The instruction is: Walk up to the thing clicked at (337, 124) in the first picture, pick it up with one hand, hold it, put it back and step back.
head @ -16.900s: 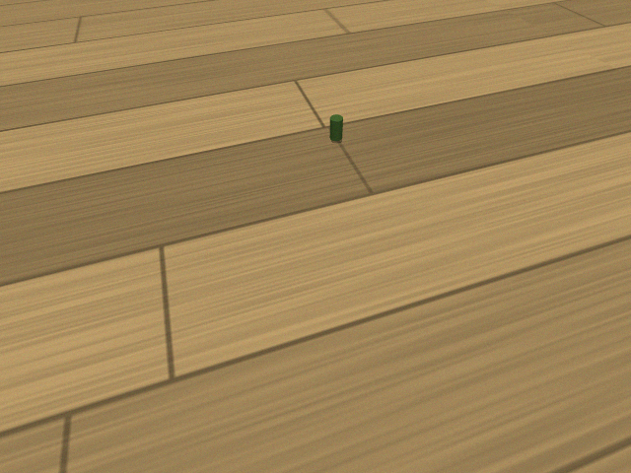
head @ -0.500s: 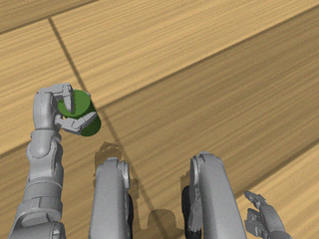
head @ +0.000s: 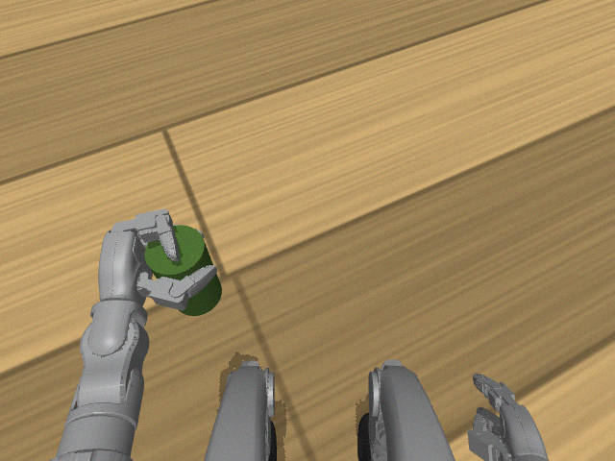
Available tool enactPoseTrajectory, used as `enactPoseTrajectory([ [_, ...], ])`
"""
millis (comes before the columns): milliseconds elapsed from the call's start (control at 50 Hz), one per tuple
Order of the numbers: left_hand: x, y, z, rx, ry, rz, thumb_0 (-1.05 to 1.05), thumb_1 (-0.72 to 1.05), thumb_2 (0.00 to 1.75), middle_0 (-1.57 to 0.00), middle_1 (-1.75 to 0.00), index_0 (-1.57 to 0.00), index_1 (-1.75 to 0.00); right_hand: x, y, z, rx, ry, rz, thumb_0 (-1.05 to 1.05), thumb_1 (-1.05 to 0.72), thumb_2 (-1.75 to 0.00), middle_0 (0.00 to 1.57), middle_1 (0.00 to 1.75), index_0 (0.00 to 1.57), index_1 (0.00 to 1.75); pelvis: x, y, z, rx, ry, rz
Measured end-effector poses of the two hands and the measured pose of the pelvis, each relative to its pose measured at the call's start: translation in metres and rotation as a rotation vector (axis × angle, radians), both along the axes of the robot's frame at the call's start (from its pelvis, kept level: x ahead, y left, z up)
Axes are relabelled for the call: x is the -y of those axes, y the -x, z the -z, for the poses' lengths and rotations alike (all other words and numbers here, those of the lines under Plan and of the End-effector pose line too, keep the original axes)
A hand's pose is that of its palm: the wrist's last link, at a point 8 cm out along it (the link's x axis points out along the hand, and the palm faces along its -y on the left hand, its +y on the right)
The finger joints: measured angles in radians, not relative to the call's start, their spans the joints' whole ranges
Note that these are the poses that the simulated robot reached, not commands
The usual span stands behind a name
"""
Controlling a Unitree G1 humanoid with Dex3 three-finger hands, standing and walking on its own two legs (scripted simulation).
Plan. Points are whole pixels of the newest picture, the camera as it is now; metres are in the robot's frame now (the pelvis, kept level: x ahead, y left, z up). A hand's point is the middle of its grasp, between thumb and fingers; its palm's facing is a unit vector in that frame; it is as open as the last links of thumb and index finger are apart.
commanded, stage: lift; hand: left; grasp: from the side
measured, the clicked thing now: (187, 273) +0.36 +0.18 -0.04
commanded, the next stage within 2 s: hold in 0.92 s
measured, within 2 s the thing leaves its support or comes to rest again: neither
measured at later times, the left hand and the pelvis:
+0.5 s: hand (154, 217) +0.36 +0.17 +0.12, palm faces +0.05 -1.00 -0.04, open 6.0 cm; pelvis +0.02 +0.00 +0.09, yaw +1 degrees
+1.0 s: hand (152, 189) +0.37 +0.16 +0.16, palm faces +0.03 -1.00 -0.02, open 6.1 cm; pelvis +0.04 -0.01 +0.13, yaw +1 degrees
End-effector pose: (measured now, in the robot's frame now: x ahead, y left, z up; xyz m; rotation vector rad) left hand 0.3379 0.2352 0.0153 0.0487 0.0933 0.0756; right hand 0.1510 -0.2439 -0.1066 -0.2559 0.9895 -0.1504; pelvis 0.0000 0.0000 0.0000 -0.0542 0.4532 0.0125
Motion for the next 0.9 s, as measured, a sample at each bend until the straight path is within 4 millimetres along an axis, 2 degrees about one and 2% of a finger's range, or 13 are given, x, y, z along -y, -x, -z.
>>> enactPoseTrajectory([
  [160, -0.001, -0.002, -0.048, 0.012, 0.005, 0.006, 0.0, -0.31, 1.05, -0.69, -1.09, -1.35, -1.46, -0.002, -0.004, -0.049, 0.039, -0.002, 0.001, 0.01, -0.91, -0.9, 0.2, 0.3, 0.21, 0.3, 0.0, -0.009, -0.042, 0.074, -0.004, -0.006],
  [300, 0.002, -0.001, -0.077, 0.012, 0.011, 0.026, 0.0, -0.31, 1.06, -0.69, -1.09, -1.37, -1.48, 0.002, -0.001, -0.076, 0.032, 0.001, -0.001, 0.01, -0.91, -0.9, 0.2, 0.3, 0.21, 0.3, 0.0, -0.016, -0.068, 0.127, -0.011, -0.007],
  [620, 0.012, 0.0, -0.12, 0.007, 0.015, 0.023, 0.0, -0.31, 1.06, -0.7, -1.09, -1.39, -1.51, 0.001, 0.0, -0.111, 0.023, -0.008, 0.007, 0.01, -0.92, -0.9, 0.2, 0.3, 0.21, 0.3, 0.005, -0.026, -0.107, 0.22, -0.026, -0.008],
  [900, 0.017, -0.004, -0.139, 0.01, 0.035, 0.036, 0.0, -0.31, 1.06, -0.7, -1.09, -1.37, -1.51, 0.008, -0.008, -0.133, 0.039, 0.002, 0.016, 0.01, -0.91, -0.9, 0.2, 0.3, 0.21, 0.3, 0.009, -0.035, -0.127, 0.274, -0.034, -0.005],
])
